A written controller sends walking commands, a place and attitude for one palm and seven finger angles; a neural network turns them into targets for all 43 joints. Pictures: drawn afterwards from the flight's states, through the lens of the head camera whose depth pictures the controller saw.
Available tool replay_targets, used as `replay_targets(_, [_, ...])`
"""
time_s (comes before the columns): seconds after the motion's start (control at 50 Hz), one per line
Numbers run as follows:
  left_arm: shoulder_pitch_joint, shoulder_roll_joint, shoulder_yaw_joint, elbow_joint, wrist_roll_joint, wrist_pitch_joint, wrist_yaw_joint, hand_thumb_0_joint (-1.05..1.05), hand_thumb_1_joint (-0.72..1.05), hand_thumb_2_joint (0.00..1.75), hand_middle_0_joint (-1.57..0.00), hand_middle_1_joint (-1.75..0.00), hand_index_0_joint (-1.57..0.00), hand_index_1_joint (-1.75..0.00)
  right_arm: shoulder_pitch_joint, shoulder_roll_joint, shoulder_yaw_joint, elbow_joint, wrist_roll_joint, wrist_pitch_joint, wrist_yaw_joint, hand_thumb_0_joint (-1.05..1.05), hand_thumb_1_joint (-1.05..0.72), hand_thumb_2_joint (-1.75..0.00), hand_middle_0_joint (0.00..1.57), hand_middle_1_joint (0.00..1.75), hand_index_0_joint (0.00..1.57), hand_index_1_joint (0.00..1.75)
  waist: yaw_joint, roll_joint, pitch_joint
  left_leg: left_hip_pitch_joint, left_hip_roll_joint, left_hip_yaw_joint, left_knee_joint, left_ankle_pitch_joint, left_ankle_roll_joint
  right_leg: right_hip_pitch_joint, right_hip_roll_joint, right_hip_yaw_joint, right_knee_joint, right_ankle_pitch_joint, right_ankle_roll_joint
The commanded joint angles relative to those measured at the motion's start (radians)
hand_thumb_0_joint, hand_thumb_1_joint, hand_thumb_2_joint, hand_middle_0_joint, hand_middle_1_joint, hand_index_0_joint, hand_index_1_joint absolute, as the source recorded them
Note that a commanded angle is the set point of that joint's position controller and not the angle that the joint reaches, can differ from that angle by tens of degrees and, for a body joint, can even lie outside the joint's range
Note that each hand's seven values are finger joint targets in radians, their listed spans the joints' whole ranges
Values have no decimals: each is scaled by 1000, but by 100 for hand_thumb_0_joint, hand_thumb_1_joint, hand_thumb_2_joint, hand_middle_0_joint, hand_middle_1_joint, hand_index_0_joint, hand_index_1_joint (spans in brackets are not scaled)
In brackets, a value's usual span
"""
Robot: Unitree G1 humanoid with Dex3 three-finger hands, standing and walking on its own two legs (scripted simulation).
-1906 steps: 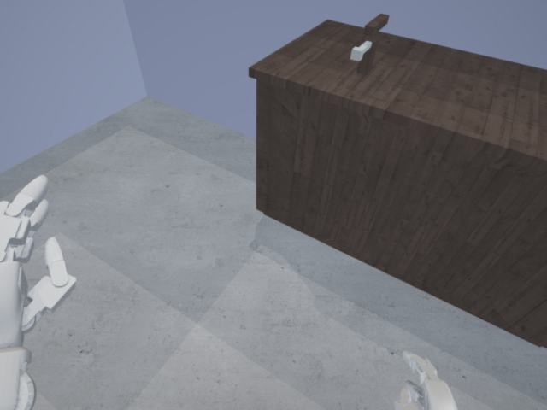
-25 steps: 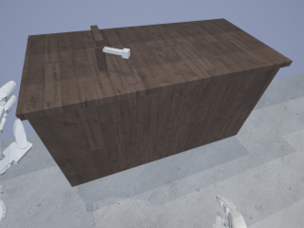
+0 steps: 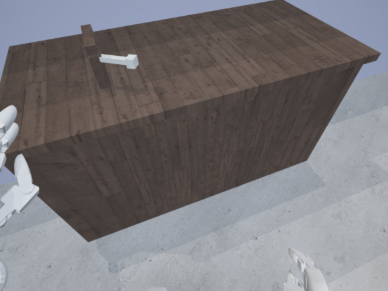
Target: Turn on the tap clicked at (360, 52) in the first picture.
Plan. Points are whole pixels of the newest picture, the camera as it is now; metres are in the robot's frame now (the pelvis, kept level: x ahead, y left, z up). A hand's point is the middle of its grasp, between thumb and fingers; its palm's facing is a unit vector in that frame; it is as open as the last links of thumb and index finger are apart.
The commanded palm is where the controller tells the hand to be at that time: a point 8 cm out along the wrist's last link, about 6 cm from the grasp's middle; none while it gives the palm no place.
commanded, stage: shuffle to correct the standing spot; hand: left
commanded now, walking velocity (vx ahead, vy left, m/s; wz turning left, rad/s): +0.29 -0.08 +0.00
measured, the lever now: (131, 61) +0.66 +0.21 +0.13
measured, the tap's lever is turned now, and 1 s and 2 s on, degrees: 55 55 55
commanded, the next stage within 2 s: come to a stop and stand still in 1.30 s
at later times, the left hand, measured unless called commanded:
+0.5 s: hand (75, 137) +0.30 +0.19 +0.22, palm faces +0.39 -0.75 -0.53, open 7.4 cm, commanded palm +0.25 +0.23 +0.19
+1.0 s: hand (126, 106) +0.38 +0.14 +0.20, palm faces +0.45 -0.76 -0.46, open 7.4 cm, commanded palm +0.33 +0.17 +0.19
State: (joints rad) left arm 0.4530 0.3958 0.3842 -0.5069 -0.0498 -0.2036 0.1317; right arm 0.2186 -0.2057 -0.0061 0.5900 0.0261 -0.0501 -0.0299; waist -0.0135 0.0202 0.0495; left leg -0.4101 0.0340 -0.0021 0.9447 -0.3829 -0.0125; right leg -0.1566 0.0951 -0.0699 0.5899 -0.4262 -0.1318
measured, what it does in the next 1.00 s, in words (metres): walks ahead: left foot, then right foot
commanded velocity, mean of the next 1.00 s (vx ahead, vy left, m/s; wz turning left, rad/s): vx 0.24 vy -0.05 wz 0.03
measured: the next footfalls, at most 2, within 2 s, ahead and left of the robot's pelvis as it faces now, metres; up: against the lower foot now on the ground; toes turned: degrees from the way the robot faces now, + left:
left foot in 0.22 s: +0.16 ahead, +0.10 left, +0.00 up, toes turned +5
right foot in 0.54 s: +0.19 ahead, -0.20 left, +0.00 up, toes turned -6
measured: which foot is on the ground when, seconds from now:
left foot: up 0.00-0.20, down 0.22-0.52, up 0.54-0.72, down 0.74-0.98, up 1.00-1.00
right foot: down 0.00-0.24, up 0.26-0.52, down 0.54-0.74, up 0.76-0.96, down 0.98-1.00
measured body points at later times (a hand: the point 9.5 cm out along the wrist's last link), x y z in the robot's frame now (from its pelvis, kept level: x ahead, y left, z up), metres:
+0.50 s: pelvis +0.08 -0.04 +0.00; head +0.11 -0.05 +0.45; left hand +0.27 +0.23 +0.24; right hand +0.25 -0.26 -0.09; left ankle +0.12 +0.10 -0.72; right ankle +0.14 -0.19 -0.70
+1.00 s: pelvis +0.17 -0.11 +0.00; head +0.19 -0.11 +0.44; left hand +0.35 +0.18 +0.23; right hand +0.34 -0.32 -0.09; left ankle +0.17 +0.04 -0.72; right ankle +0.22 -0.21 -0.73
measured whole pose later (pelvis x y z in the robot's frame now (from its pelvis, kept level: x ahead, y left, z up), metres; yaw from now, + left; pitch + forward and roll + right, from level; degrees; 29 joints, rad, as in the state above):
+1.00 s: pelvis +0.17 -0.11 +0.00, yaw +1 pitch -1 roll -1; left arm 0.44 0.43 0.43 -0.55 -0.03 -0.21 0.15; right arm 0.24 -0.17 0.03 0.57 0.01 -0.11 -0.03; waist 0.01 0.02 0.04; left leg -0.34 0.12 0.06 0.76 -0.40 -0.02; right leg -0.35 -0.01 -0.12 0.63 -0.29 -0.02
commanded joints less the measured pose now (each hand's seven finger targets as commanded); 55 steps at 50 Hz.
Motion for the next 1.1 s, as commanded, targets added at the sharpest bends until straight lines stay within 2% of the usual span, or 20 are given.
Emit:
replay_targets(0.0, [-28, 178, 145, -145, -7, -88, 38, 0, 90, 90, -20, -30, -20, -30, -85, -85, -21, -134, -6, -61, 4, 0, -90, -90, 20, 30, 20, 30, 44, -35, -40, -407, 27, 5, 284, 20, -4, 265, -353, 345, -222, 836, -57])
replay_targets(0.16, [-173, 142, 80, -180, -9, -82, 44, 0, 90, 90, -20, -30, -20, -30, -98, -88, -35, -149, -18, -93, -11, 0, -90, -90, 20, 30, 20, 30, 39, -94, -184, 277, -79, 225, -443, 322, 73, 67, -225, 136, 39, 893, 90])
replay_targets(0.18, [-164, 158, 93, -212, -8, -85, 44, 0, 90, 90, -20, -30, -20, -30, -75, -97, -42, -154, -18, -84, -11, 0, -90, -90, 20, 30, 20, 30, 16, -39, -244, 516, -22, 131, -466, 396, 134, -95, -199, 112, 244, 825, 138])
replay_targets(0.22, [-272, 164, 106, -260, -19, -102, 45, 0, 90, 90, -20, -30, -20, -30, -86, -117, -38, -159, -22, -69, 11, 0, -90, -90, 20, 30, 20, 30, -11, 226, -307, 659, 378, -523, -546, 423, 368, -476, -21, 133, 868, -91, 177])
replay_targets(0.24, [-279, 179, 101, -233, -2, -84, 36, 0, 90, 90, -20, -30, -20, -30, -131, -100, -41, -161, -26, -77, 16, 0, -90, -90, 20, 30, 20, 30, -13, 129, -194, 546, 398, -591, -599, 434, 383, -579, -41, 203, 969, -78, 120])
replay_targets(0.34, [46, 211, 237, -310, -17, -93, 5, 0, 90, 90, -20, -30, -20, -30, -115, -103, -58, -146, -12, -83, 23, 0, -90, -90, 20, 30, 20, 30, 45, 122, -108, 29, 290, -204, -659, -32, 241, -394, -187, 128, 630, 86, 106])
replay_targets(0.46, [-74, 104, 132, -106, -3, -66, 16, 0, 90, 90, -20, -30, -20, -30, -64, -105, -35, -152, -2, -114, -20, 0, -90, -90, 20, 30, 20, 30, 30, 90, -119, -146, 174, 61, -444, -285, 97, 60, -75, -121, 33, 129, 149])
replay_targets(0.48, [-114, 117, 117, -71, 10, -52, 24, 0, 90, 90, -20, -30, -20, -30, -50, -99, -35, -137, -6, -113, -28, 0, -90, -90, 20, 30, 20, 30, 34, -26, -110, -178, 110, 95, -242, -308, 68, 66, -122, -20, -70, -9, 116])
replay_targets(0.5, [-161, 134, 104, -60, 26, -38, 29, 0, 90, 90, -20, -30, -20, -30, -41, -78, -33, -140, -9, -109, -30, 0, -90, -90, 20, 30, 20, 30, 37, -289, -91, -267, -4, 137, 70, -270, 32, 35, -307, 364, -252, -162, 14])
replay_targets(0.52, [-229, 180, 107, -99, 23, -30, 39, 0, 90, 90, -20, -30, -20, -30, -83, -86, -23, -153, -7, -114, -34, 0, -90, -90, 20, 30, 20, 30, 47, -357, -64, -344, -7, 74, 289, -226, 20, 28, -488, 627, -358, -107, -92])
replay_targets(0.54, [-294, 160, 63, -126, 30, -32, 39, 0, 90, 90, -20, -30, -20, -30, -85, -102, -22, -134, -10, -121, -27, 0, -90, -90, 20, 30, 20, 30, 44, -326, -77, -371, 28, 13, 352, -161, 14, 56, -510, 642, -356, -72, -133])
replay_targets(0.68, [-206, 181, 101, -350, 18, -52, 54, 0, 90, 90, -20, -30, -20, -30, -104, -80, -20, -113, -26, -85, -36, 0, -90, -90, 20, 30, 20, 30, 12, 14, -146, 260, -19, 158, -370, 85, 10, -228, -289, 57, -42, -48, 7])
replay_targets(0.72, [-192, 175, 131, -395, 11, -79, 57, 0, 90, 90, -20, -30, -20, -30, -88, -130, -44, -141, -21, -93, -34, 0, -90, -90, 20, 30, 20, 30, 12, 436, -151, 425, 269, -359, -617, 83, 149, -478, -92, -37, 412, -136, 120])
replay_targets(0.76, [-159, 209, 168, -251, 13, -86, 41, 0, 90, 90, -20, -30, -20, -30, -99, -95, -42, -127, -23, -107, -20, 0, -90, -90, 20, 30, 20, 30, -2, 297, -81, 286, 393, -563, -700, 57, 263, -549, -122, 100, 646, -125, 122])
replay_targets(0.86, [-23, 129, 118, -251, 3, -71, 26, 0, 90, 90, -20, -30, -20, -30, -58, -111, -43, -132, -11, -115, -2, 0, -90, -90, 20, 30, 20, 30, 19, 244, -133, 217, 235, -59, -537, 369, 157, -290, -130, -26, 206, 50, 136])
replay_targets(0.92, [-42, 132, 111, -166, 13, -43, 32, 0, 90, 90, -20, -30, -20, -30, -60, -106, -28, -136, -13, -100, -8, 0, -90, -90, 20, 30, 20, 30, 33, 122, -149, 30, 187, 50, -382, 101, 88, 39, -85, -94, -77, 173, 139])
replay_targets(0.94, [-77, 150, 115, -145, 23, -34, 35, 0, 90, 90, -20, -30, -20, -30, -46, -92, -28, -133, -13, -93, -13, 0, -90, -90, 20, 30, 20, 30, 36, -62, -157, -74, 110, 107, -163, -35, 55, 122, -173, 58, -175, 86, 95])
replay_targets(0.96, [-78, 180, 127, -112, 24, -17, 41, 0, 90, 90, -20, -30, -20, -30, -49, -70, -19, -148, -11, -88, -18, 0, -90, -90, 20, 30, 20, 30, 36, -313, -138, -249, -6, 145, 100, -171, 15, 148, -392, 452, -289, 45, -17])
replay_targets(0.98, [-146, 205, 141, -154, 16, -22, 45, 0, 90, 90, -20, -30, -20, -30, -79, -92, -16, -154, -13, -92, -19, 0, -90, -90, 20, 30, 20, 30, 47, -298, -124, -306, 15, 46, 251, -199, 6, 104, -501, 582, -348, 6, -87])
replay_targets(1.08, [-102, 182, 124, -231, 24, -55, 44, 0, 90, 90, -20, -30, -20, -30, -109, -86, -7, -105, -19, -67, -24, 0, -90, -90, 20, 30, 20, 30, 30, -87, -114, -194, 81, 21, 103, -8, -5, 34, -418, 242, -240, 454, -62])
